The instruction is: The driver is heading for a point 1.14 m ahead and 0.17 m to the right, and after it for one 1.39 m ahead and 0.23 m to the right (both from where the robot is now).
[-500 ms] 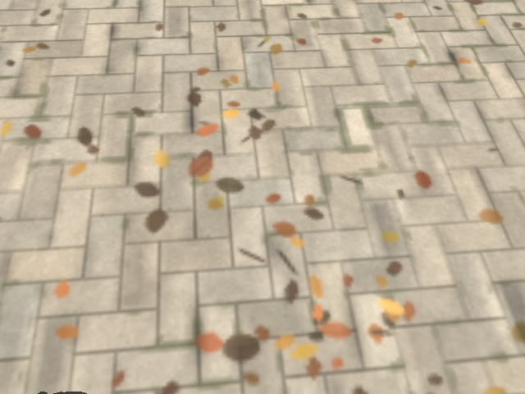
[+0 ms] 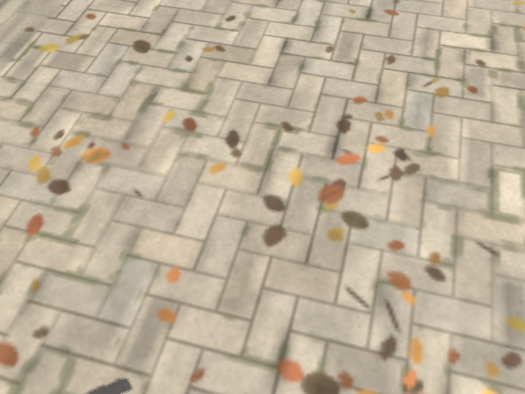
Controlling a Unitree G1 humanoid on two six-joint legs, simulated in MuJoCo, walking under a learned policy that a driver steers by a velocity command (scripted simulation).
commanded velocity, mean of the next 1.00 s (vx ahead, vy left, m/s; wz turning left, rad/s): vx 0.15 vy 0.00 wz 0.14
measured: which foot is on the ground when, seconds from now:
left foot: up 0.00-0.06, down 0.08-1.00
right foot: down 0.00-0.08, up 0.10-0.42, down 0.44-0.74, up 0.76-1.00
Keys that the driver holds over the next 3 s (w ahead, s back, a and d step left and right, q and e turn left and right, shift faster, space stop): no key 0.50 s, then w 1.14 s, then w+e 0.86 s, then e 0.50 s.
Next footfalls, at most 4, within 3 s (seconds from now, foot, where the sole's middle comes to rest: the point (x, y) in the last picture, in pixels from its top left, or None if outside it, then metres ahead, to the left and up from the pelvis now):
0.08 left None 0.06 0.13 -0.78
0.44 right None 0.07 -0.11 -0.78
1.16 right None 0.43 -0.07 -0.78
1.72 left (219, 287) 0.72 0.19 -0.78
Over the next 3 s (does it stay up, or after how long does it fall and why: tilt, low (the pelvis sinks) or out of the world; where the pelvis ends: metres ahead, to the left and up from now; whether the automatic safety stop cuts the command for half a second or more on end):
stays up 1.15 -0.03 0.00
